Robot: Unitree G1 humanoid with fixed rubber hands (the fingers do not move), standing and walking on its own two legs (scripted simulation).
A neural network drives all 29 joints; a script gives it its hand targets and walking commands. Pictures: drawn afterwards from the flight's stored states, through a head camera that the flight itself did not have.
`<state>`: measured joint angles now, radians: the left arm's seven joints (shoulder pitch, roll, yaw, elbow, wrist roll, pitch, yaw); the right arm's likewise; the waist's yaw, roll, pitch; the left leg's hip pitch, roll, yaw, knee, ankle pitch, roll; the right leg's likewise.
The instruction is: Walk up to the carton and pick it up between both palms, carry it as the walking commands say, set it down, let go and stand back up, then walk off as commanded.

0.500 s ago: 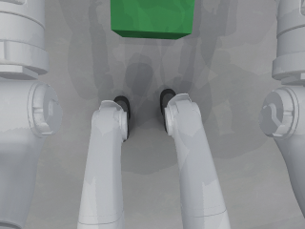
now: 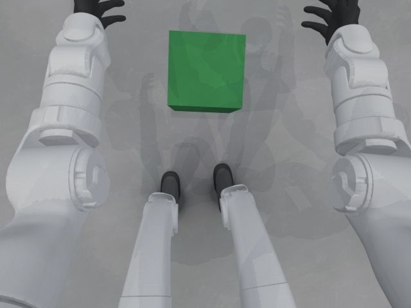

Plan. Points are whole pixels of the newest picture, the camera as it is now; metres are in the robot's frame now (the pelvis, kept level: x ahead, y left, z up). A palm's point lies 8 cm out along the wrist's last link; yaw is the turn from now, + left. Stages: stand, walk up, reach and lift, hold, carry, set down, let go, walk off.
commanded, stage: let go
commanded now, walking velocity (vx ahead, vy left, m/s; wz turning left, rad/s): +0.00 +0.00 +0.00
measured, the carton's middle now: (204, 78) +0.53 -0.05 -0.55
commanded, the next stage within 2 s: stand in 1.32 s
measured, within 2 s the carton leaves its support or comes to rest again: neither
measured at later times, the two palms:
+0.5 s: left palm (38, 106) +0.42 +0.19 -0.05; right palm (376, 102) +0.40 -0.24 -0.03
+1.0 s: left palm out of the picture +0.26 +0.24 +0.03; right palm (406, 237) +0.24 -0.22 +0.03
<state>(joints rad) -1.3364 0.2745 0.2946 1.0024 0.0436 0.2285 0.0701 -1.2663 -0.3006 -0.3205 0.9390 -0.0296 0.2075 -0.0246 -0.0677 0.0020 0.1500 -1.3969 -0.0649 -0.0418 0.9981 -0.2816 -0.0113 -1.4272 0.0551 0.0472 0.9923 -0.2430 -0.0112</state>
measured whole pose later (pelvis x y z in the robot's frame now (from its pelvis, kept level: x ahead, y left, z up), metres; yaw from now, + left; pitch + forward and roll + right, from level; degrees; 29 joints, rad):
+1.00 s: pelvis +0.10 +0.01 +0.10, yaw -1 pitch -1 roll +0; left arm 0.23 0.22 0.04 0.45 0.00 0.08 -0.06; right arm 0.24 -0.22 -0.04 0.44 0.00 0.08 0.08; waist -0.01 -0.01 0.10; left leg -0.14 -0.05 -0.05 0.44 -0.28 0.03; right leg -0.17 0.03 0.06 0.45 -0.25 -0.01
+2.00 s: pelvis +0.10 +0.01 +0.10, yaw -1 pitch -1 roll +0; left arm 0.20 0.32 0.01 0.91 0.03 -0.01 0.01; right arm 0.24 -0.34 -0.02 0.84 -0.03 -0.01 -0.01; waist 0.01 0.00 -0.04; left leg -0.13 -0.03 -0.04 0.42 -0.27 0.02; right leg -0.16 0.04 0.05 0.42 -0.24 -0.02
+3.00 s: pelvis +0.08 +0.01 +0.11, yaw -2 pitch -2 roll +0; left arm 0.16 0.35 -0.01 1.10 0.01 -0.02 0.00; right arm 0.18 -0.37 0.00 1.04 -0.01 -0.02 -0.01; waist 0.01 0.00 0.01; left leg -0.11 -0.04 -0.03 0.36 -0.21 0.03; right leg -0.14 0.03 0.07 0.35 -0.17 0.00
